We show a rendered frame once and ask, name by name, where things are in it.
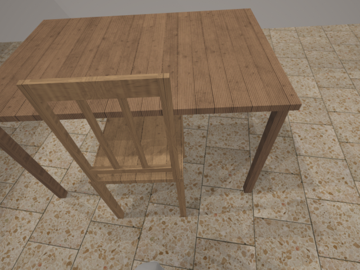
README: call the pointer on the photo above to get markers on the chair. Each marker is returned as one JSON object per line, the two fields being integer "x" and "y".
{"x": 144, "y": 149}

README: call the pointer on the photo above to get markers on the table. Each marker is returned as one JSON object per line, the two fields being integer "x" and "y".
{"x": 219, "y": 61}

